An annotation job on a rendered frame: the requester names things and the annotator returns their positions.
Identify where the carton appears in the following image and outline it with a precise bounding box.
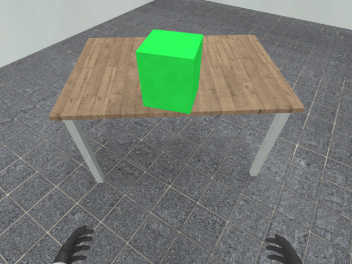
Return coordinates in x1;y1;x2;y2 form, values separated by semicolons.
136;29;204;114

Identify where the right robot hand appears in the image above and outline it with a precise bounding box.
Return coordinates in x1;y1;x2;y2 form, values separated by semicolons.
266;234;303;264

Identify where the table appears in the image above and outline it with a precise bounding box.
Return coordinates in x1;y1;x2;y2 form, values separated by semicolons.
49;35;305;183

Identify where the left robot hand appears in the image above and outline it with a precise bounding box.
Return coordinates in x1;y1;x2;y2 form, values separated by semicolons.
52;225;94;264

